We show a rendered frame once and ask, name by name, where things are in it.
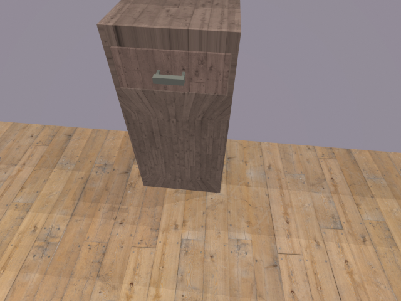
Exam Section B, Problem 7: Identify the drawer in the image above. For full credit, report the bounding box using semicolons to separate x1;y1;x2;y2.
110;46;231;95

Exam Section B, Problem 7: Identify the cabinet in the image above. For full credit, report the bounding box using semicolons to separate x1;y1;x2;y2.
97;0;241;193

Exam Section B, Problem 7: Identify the handle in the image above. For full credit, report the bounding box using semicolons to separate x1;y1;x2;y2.
152;70;185;86

